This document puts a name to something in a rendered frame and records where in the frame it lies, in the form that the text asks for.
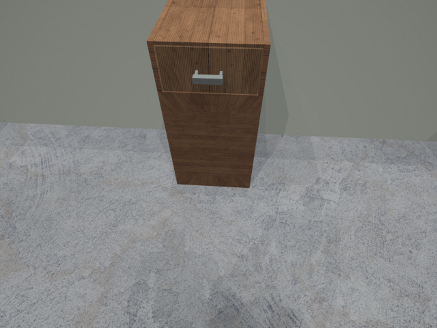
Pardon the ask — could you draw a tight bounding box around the drawer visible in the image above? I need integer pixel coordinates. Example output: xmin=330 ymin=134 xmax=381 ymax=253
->
xmin=155 ymin=45 xmax=263 ymax=94

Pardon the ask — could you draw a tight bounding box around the cabinet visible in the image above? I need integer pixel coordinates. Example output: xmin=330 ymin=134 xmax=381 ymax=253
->
xmin=147 ymin=0 xmax=270 ymax=188

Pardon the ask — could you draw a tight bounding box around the handle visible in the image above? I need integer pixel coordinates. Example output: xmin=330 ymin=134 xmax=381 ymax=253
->
xmin=192 ymin=70 xmax=223 ymax=85

